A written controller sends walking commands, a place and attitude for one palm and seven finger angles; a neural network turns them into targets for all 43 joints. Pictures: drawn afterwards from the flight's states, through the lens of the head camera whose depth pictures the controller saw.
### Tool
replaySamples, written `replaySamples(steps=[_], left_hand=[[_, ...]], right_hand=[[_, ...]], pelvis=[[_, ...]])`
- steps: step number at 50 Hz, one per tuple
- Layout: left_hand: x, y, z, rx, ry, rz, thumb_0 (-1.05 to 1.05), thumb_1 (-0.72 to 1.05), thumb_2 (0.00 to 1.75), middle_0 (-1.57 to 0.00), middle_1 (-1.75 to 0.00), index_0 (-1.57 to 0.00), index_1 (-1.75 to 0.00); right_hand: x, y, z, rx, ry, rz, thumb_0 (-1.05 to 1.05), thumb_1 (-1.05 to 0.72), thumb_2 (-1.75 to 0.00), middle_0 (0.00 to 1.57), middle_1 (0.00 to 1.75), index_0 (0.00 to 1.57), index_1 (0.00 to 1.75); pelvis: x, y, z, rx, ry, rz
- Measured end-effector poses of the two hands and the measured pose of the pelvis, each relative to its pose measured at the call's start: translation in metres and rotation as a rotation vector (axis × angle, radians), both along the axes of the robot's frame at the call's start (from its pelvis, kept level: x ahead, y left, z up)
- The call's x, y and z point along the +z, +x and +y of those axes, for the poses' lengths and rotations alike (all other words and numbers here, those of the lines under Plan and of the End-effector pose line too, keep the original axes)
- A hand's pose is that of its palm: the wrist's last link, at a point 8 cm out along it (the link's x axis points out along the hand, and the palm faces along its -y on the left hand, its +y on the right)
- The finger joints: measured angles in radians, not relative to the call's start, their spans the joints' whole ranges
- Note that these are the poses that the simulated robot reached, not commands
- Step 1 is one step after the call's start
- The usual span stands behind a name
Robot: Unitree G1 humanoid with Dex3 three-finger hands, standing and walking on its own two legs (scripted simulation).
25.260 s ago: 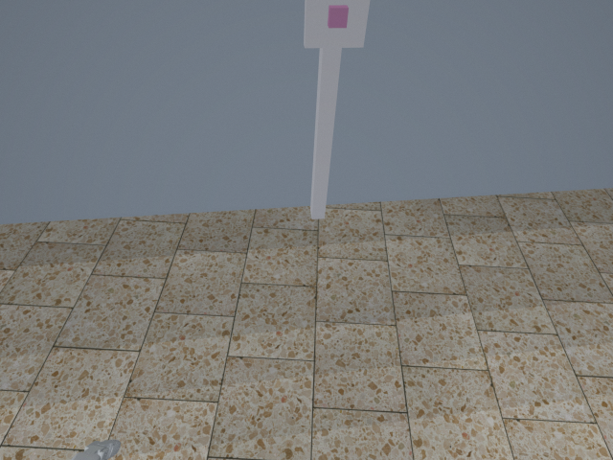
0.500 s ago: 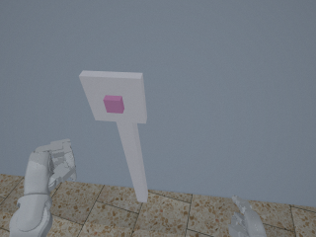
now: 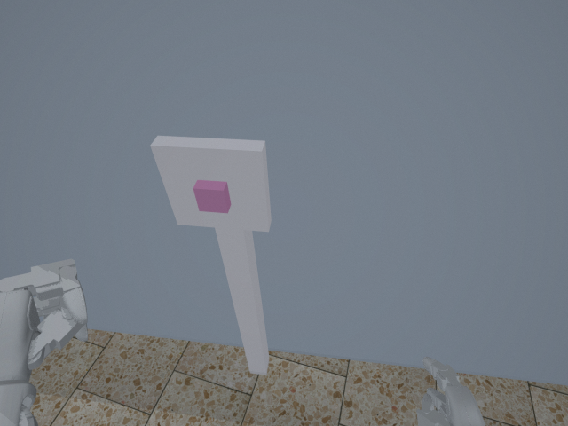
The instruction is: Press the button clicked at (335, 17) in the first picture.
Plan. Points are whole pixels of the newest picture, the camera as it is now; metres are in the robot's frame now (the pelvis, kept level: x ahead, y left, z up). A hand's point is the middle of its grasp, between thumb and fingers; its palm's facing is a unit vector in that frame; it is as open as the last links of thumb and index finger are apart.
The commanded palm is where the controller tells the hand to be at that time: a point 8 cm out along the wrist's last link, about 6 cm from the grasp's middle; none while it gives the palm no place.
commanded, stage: draw the hand back to the body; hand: left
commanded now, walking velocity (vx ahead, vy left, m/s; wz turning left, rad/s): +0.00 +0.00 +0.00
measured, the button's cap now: (213, 195) +0.44 +0.18 +0.10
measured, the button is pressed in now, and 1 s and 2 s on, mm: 0 0 0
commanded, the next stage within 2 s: step back with the hand held close in 0.16 s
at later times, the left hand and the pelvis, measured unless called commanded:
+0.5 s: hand (88, 318) +0.17 +0.24 +0.15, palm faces +0.33 -0.83 -0.44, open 3.1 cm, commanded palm +0.12 +0.28 +0.17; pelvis -0.01 +0.00 +0.00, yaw +0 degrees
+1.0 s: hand (14, 387) +0.10 +0.27 +0.15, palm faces +0.36 -0.81 -0.46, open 3.1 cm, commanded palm +0.04 +0.31 +0.17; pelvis -0.08 +0.02 -0.01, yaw +1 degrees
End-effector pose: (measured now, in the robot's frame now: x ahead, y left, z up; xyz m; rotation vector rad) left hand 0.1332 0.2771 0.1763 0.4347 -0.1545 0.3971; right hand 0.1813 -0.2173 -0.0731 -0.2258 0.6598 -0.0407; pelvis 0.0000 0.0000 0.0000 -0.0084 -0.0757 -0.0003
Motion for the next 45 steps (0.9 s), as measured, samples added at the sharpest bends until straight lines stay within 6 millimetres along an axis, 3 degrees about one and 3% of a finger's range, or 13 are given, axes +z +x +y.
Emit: replaySamples(steps=[17,27,34,45], left_hand=[[0.001,0.001,-0.004,-0.014,0.004,-0.009,0.01,0.89,0.9,-1.3,-1.5,-1.31,-1.5],[-0.007,0.002,-0.002,-0.085,0.057,0.075,0.01,0.89,0.9,-1.3,-1.5,-1.31,-1.5],[-0.007,-0.012,0.007,-0.107,0.082,0.069,0.01,0.89,0.9,-1.3,-1.5,-1.31,-1.5],[-0.004,-0.052,0.021,-0.104,0.11,-0.013,0.01,0.89,0.9,-1.3,-1.5,-1.31,-1.5]], right_hand=[[0.0,-0.006,-0.002,-0.003,0.001,0.009,0.01,-0.9,-0.9,0.2,0.3,0.2,0.3],[-0.002,-0.028,-0.018,-0.1,-0.028,0.088,0.01,-0.9,-0.9,0.2,0.3,0.2,0.3],[0.0,-0.05,-0.019,-0.138,-0.054,0.104,0.01,-0.91,-0.9,0.2,0.3,0.2,0.3],[0.002,-0.085,0.001,-0.108,-0.063,0.054,0.01,-0.91,-0.9,0.2,0.3,0.2,0.3]], pelvis=[[0.0,-0.005,-0.005,0.002,-0.006,0.009],[-0.001,-0.018,0.003,-0.011,-0.009,0.081],[-0.004,-0.035,0.01,-0.016,-0.013,0.088],[-0.01,-0.071,0.021,-0.009,-0.029,0.085]])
